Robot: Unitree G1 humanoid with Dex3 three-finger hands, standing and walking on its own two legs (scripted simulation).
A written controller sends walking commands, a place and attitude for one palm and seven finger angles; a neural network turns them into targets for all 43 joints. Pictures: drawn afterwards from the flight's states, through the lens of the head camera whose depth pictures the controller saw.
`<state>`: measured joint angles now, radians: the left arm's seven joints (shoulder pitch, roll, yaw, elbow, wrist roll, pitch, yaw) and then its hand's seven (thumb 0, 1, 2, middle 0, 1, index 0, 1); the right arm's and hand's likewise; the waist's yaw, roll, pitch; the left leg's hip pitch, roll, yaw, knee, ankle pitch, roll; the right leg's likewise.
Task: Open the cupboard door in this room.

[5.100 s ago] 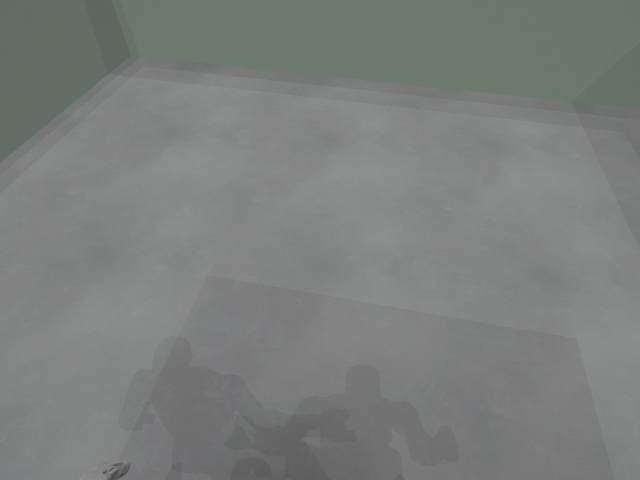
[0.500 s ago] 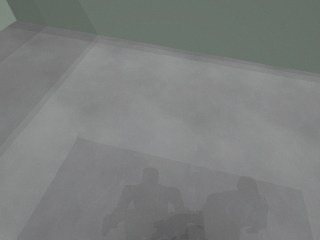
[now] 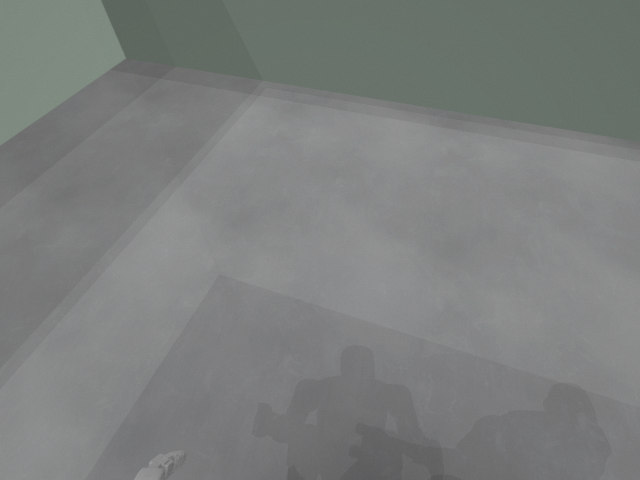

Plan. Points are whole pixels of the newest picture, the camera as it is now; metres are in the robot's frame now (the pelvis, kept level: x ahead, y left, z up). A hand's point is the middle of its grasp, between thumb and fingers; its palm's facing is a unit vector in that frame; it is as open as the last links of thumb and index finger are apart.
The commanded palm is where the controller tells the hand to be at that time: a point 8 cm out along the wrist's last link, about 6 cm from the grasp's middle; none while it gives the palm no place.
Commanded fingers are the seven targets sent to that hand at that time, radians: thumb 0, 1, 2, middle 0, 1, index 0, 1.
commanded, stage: turn or walk to find it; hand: left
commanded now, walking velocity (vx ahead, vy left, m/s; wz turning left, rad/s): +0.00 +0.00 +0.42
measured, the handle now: out of the picture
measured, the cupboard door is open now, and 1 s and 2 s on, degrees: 0 0 0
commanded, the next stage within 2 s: none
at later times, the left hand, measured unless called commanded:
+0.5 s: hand out of the picture -0.06 +0.24 -0.18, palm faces +0.27 -0.93 -0.25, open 7.3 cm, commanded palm none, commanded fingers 0.00 0.90 0.90 -0.20 -0.30 -0.20 -0.30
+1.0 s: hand out of the picture -0.05 +0.18 -0.14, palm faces +0.44 -0.86 -0.27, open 7.3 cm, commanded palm none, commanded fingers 0.00 0.90 0.90 -0.20 -0.30 -0.20 -0.30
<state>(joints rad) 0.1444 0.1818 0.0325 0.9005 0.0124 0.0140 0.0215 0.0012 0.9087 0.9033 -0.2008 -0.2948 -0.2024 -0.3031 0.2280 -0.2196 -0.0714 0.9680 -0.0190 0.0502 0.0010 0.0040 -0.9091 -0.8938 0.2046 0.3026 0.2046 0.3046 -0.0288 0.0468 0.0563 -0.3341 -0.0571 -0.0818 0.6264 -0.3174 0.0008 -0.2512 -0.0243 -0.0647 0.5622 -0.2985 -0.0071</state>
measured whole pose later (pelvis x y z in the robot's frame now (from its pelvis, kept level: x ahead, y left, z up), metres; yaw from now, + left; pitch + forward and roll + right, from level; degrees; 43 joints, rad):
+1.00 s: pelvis -0.04 -0.03 +0.01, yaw +26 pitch -2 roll +2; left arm 0.22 0.16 0.02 0.92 0.02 0.01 0.02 0.00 0.91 0.90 -0.20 -0.30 -0.21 -0.30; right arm 0.22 -0.25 -0.09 0.98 -0.03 0.08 0.02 0.01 -0.91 -0.89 0.20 0.30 0.20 0.30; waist -0.02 0.04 0.06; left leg -0.48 0.00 -0.03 1.14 -0.36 -0.06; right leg -0.20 -0.07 -0.16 0.50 -0.27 -0.04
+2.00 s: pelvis -0.09 -0.04 +0.01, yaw +52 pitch +0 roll +2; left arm 0.24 0.18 0.03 0.95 0.03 0.01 0.02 0.00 0.91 0.90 -0.21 -0.30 -0.21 -0.30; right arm 0.18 -0.24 -0.07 1.00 -0.01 0.08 0.01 0.01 -0.91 -0.89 0.20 0.30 0.20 0.30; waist 0.02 -0.01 0.09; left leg -0.35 0.03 0.04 0.83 -0.45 -0.06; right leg -0.23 -0.13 -0.23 0.54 -0.29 -0.01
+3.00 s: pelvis -0.13 -0.07 -0.01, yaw +76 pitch -1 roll +1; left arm 0.26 0.24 0.05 0.98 0.01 0.04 0.02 0.00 0.90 0.90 -0.20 -0.30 -0.21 -0.30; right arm 0.16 -0.22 -0.06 0.97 -0.02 0.04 0.01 0.01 -0.91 -0.89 0.20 0.30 0.20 0.30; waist 0.03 -0.05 0.09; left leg -0.26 0.01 0.07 0.60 -0.31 0.00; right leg -0.33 -0.16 -0.19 0.76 -0.45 0.05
